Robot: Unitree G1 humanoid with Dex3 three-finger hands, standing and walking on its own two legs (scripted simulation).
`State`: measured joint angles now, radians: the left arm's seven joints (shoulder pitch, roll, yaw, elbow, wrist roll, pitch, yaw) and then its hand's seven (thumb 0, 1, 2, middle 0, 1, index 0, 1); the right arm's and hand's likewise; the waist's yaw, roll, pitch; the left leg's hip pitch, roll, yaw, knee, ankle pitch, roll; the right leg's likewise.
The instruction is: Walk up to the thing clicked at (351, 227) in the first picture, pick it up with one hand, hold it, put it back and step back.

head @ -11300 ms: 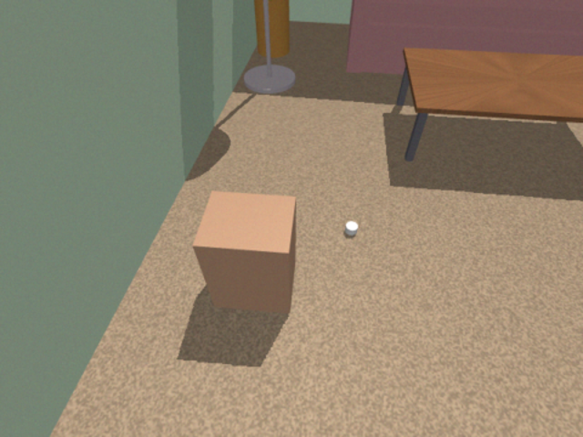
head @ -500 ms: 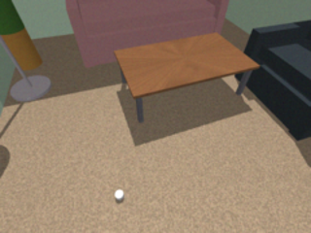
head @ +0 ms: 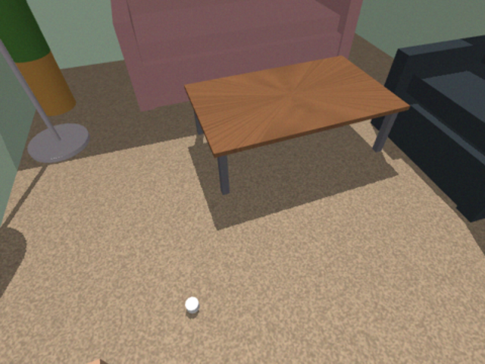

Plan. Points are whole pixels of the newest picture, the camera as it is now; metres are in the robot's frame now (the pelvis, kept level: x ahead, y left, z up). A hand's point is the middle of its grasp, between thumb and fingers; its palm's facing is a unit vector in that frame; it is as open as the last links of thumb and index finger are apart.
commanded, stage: stand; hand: left
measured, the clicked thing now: (192, 305) +0.50 +0.24 -0.77
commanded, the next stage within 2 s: none
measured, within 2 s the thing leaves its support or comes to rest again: neither
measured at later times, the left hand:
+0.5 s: hand out of the picture +0.07 +0.25 -0.16, palm faces -0.02 -0.94 -0.35, open 7.4 cm
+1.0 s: hand out of the picture +0.08 +0.25 -0.16, palm faces -0.03 -0.94 -0.35, open 7.4 cm
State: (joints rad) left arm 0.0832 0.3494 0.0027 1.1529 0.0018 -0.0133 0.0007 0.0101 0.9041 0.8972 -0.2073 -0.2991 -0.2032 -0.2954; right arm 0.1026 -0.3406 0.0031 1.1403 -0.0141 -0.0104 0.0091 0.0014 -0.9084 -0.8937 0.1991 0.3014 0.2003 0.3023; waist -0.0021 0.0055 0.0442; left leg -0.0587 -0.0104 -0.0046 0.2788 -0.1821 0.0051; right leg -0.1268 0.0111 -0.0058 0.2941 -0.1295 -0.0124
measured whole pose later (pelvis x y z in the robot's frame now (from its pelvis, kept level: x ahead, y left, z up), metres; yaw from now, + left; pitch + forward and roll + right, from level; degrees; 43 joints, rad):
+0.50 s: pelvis +0.00 +0.00 +0.00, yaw +0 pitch -2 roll +0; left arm 0.11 0.34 -0.01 1.15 0.00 -0.01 0.00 0.01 0.90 0.90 -0.21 -0.30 -0.20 -0.30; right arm 0.12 -0.35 0.00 1.14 -0.01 -0.01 0.01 0.00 -0.91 -0.89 0.20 0.30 0.20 0.30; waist 0.00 0.00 0.04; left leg -0.07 -0.01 -0.01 0.29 -0.18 0.00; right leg -0.14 0.01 -0.01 0.31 -0.14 -0.02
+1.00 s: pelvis +0.01 -0.01 +0.00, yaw +0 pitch -1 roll +0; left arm 0.10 0.34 -0.01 1.14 0.00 -0.01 0.00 0.01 0.90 0.90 -0.21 -0.30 -0.20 -0.30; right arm 0.12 -0.36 0.00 1.14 -0.01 -0.01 0.01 0.00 -0.91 -0.89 0.20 0.30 0.20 0.30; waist 0.00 0.01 0.04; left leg -0.06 0.00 -0.01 0.28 -0.20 0.00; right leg -0.14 0.02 -0.01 0.30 -0.15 -0.02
